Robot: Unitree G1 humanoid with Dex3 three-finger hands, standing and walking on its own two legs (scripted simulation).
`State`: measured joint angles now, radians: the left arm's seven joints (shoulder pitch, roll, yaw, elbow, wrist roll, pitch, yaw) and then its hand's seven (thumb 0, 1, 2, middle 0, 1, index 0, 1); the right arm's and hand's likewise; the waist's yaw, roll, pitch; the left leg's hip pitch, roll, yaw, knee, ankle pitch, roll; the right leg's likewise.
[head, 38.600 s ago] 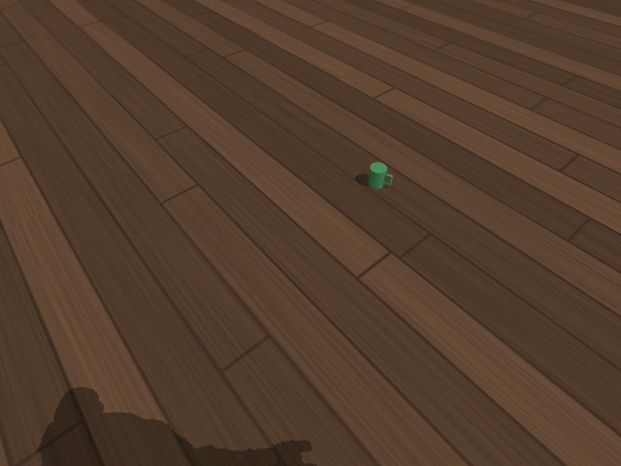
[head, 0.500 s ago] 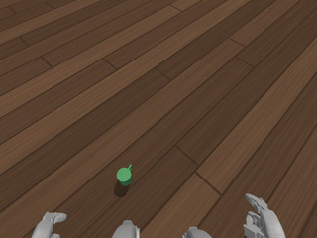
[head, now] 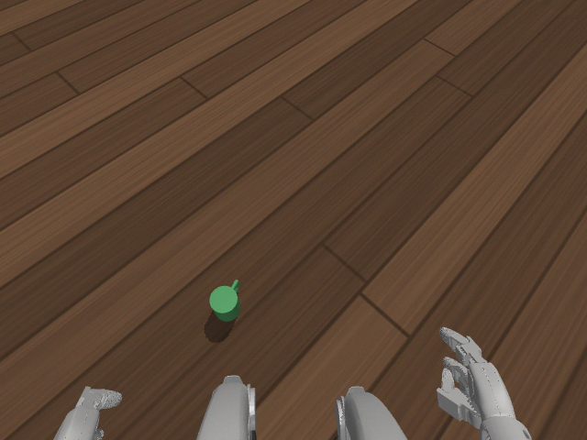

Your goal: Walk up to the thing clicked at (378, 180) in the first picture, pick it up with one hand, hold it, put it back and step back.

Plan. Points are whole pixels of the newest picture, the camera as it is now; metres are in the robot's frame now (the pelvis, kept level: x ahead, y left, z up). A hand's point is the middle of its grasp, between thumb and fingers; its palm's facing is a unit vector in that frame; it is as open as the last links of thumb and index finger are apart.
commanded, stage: rise first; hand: left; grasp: from above
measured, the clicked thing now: (228, 298) +0.49 +0.17 -0.61
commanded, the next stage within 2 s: none
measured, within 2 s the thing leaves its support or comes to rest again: neither
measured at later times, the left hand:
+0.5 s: hand (171, 357) +0.29 +0.24 -0.33, palm faces -0.48 -0.35 -0.81, open 14.0 cm
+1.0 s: hand (190, 330) +0.36 +0.23 -0.43, palm faces -0.47 -0.03 -0.88, open 14.2 cm
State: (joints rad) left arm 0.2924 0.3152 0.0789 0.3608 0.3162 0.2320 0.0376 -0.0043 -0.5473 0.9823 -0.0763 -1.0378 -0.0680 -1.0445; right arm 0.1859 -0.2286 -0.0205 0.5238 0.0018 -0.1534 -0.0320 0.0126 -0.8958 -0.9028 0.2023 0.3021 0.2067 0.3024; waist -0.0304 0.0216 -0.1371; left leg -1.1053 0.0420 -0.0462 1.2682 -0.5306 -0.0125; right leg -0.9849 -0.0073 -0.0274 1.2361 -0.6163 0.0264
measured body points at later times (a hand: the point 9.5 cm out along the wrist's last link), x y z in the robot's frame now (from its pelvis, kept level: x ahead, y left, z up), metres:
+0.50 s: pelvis -0.07 -0.01 -0.19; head +0.13 -0.01 +0.22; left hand +0.31 +0.26 -0.29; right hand +0.08 -0.28 -0.32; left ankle +0.03 +0.12 -0.63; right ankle -0.01 -0.14 -0.63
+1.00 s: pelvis -0.09 +0.00 -0.28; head +0.13 +0.03 +0.12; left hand +0.38 +0.23 -0.38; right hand -0.03 -0.28 -0.40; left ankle +0.03 +0.12 -0.63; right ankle -0.01 -0.14 -0.63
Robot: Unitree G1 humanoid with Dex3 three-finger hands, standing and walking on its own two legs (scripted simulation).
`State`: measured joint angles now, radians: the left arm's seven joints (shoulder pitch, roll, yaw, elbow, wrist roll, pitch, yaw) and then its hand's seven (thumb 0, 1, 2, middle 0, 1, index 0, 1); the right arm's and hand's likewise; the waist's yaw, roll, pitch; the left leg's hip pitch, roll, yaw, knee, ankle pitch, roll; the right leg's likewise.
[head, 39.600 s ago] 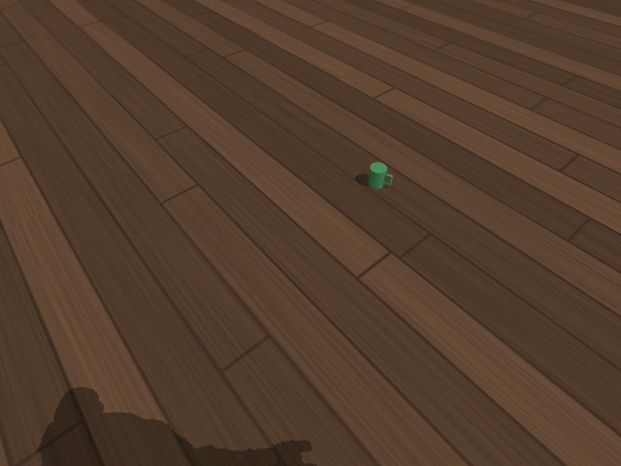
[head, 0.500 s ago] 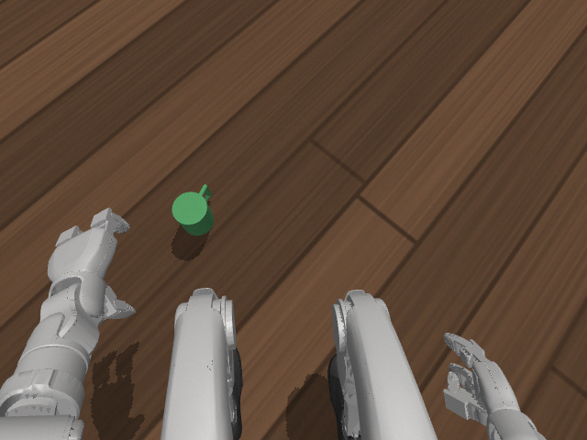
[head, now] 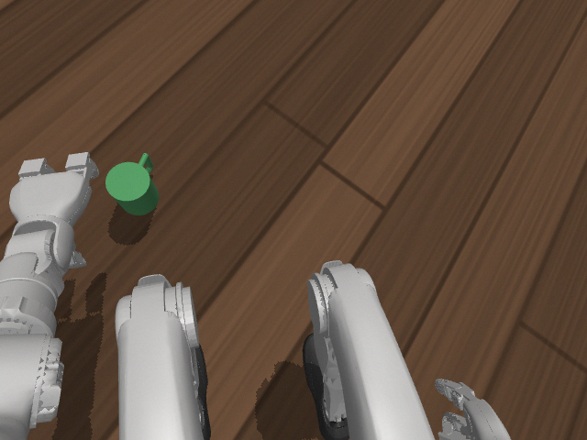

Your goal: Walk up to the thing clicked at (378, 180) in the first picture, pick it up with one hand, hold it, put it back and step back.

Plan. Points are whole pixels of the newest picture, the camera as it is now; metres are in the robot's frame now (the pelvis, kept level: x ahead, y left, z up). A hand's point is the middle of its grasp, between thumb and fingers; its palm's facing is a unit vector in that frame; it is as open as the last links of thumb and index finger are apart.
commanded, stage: rise first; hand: left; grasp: from above
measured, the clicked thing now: (137, 182) +0.55 +0.24 -0.34
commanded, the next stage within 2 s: none
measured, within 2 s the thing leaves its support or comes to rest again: neither
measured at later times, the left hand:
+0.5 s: hand (94, 205) +0.46 +0.27 -0.20, palm faces -0.45 -0.06 -0.89, open 14.0 cm
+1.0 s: hand (98, 200) +0.47 +0.27 -0.22, palm faces -0.45 -0.06 -0.89, open 14.1 cm
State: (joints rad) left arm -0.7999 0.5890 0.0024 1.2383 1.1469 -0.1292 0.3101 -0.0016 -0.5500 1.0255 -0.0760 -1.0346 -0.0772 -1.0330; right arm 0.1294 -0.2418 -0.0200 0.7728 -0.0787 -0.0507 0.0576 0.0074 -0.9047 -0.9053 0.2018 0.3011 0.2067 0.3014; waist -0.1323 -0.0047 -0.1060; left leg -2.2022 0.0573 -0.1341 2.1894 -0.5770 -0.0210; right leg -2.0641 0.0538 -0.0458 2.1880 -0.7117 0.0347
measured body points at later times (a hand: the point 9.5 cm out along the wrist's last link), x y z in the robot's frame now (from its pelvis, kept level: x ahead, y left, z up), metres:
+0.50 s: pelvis +0.01 +0.00 -0.04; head +0.24 +0.05 +0.34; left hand +0.48 +0.27 -0.15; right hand +0.07 -0.27 -0.16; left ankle +0.11 +0.14 -0.35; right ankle +0.09 -0.13 -0.35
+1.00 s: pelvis +0.01 +0.00 -0.05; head +0.25 +0.06 +0.33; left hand +0.49 +0.27 -0.17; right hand +0.07 -0.27 -0.16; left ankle +0.11 +0.14 -0.35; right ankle +0.09 -0.13 -0.35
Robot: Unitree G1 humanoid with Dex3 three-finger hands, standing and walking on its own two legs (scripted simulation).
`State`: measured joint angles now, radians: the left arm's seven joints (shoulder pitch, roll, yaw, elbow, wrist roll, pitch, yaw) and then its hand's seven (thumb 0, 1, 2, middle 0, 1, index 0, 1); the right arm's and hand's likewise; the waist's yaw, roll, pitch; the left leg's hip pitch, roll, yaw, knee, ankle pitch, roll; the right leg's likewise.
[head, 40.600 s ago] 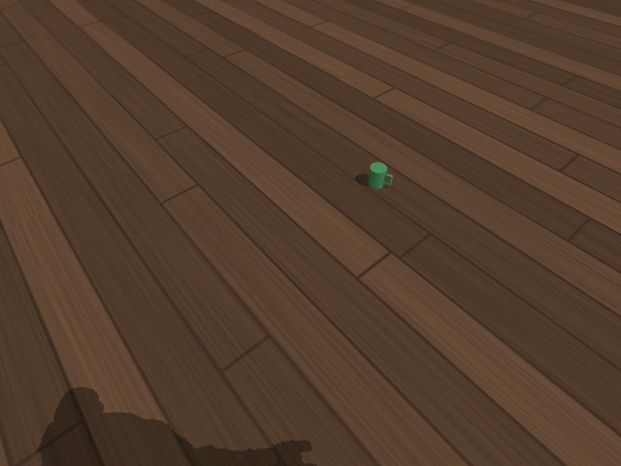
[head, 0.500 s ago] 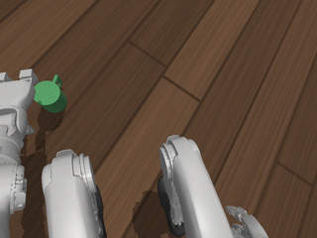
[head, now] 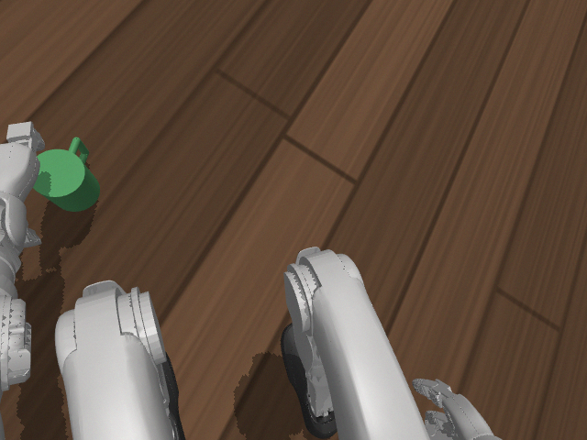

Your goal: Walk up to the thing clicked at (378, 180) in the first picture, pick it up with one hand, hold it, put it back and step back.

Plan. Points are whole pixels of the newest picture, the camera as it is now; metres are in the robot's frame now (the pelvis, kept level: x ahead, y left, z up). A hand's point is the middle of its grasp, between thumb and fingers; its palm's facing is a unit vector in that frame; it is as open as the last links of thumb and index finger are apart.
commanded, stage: rise first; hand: left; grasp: from above
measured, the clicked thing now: (70, 173) +0.53 +0.28 -0.29
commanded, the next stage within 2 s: approach in 1.24 s
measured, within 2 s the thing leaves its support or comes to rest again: neither
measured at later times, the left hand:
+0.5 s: hand (18, 193) +0.46 +0.31 -0.18, palm faces -0.44 -0.08 -0.89, open 14.1 cm
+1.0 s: hand (18, 183) +0.48 +0.31 -0.19, palm faces -0.43 -0.08 -0.90, open 14.1 cm
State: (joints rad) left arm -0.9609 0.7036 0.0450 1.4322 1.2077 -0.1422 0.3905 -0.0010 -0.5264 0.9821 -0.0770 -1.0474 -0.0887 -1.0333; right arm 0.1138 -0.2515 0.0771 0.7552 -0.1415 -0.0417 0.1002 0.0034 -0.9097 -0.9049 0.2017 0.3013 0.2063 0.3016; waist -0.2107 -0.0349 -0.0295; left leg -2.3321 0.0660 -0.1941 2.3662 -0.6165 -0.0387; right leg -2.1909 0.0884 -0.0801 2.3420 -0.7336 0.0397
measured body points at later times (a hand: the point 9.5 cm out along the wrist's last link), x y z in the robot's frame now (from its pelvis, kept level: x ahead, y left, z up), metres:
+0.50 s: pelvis +0.00 +0.00 -0.01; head +0.24 +0.08 +0.36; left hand +0.48 +0.31 -0.13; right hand +0.06 -0.26 -0.11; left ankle +0.09 +0.15 -0.30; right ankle +0.09 -0.12 -0.30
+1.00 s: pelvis +0.00 +0.00 -0.01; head +0.25 +0.08 +0.35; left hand +0.50 +0.31 -0.14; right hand +0.06 -0.26 -0.12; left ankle +0.09 +0.15 -0.30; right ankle +0.09 -0.12 -0.30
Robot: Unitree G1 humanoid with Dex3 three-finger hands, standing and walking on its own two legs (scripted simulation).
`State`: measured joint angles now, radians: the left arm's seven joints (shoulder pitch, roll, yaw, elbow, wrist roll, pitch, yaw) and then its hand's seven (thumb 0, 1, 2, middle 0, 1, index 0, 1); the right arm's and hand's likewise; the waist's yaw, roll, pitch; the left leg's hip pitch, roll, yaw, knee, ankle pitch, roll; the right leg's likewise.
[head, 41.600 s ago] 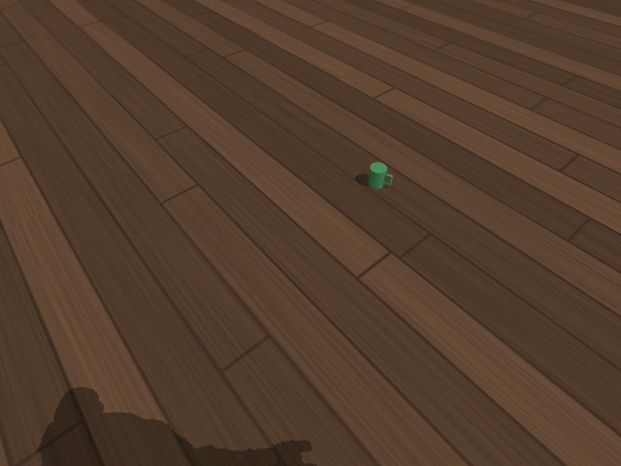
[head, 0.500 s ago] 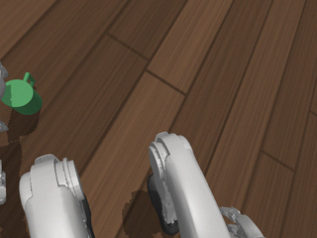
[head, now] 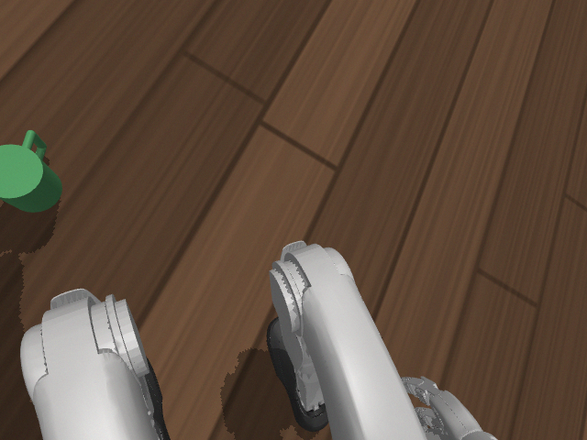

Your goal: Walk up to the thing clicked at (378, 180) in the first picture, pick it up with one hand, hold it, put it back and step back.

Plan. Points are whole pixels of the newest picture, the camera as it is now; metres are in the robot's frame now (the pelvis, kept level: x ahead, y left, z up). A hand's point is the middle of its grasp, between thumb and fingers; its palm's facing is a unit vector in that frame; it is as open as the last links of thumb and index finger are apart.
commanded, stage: rise first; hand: left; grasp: from above
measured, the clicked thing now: (27, 170) +0.51 +0.29 -0.27
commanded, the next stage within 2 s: approach in 0.24 s
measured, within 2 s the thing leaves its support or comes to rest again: neither
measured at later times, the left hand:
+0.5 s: hand out of the picture +0.47 +0.31 -0.16, palm faces -0.43 -0.08 -0.90, open 14.0 cm
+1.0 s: hand out of the picture +0.47 +0.30 -0.17, palm faces -0.49 -0.10 -0.87, open 13.6 cm
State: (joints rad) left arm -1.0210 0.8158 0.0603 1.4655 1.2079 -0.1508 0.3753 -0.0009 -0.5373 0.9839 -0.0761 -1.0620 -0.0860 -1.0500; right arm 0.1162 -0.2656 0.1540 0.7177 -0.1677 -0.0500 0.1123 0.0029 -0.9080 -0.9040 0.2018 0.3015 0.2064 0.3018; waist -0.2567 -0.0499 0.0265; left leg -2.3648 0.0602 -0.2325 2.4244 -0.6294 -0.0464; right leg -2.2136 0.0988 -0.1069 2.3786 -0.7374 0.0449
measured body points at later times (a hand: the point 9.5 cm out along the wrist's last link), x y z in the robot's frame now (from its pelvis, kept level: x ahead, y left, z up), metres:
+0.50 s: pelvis +0.00 +0.00 +0.01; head +0.24 +0.09 +0.38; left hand +0.48 +0.31 -0.11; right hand +0.07 -0.26 -0.09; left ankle +0.08 +0.15 -0.29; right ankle +0.09 -0.12 -0.29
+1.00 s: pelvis -0.01 +0.00 +0.00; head +0.24 +0.07 +0.37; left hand +0.49 +0.30 -0.12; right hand +0.02 -0.25 -0.10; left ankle +0.08 +0.15 -0.29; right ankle +0.09 -0.12 -0.29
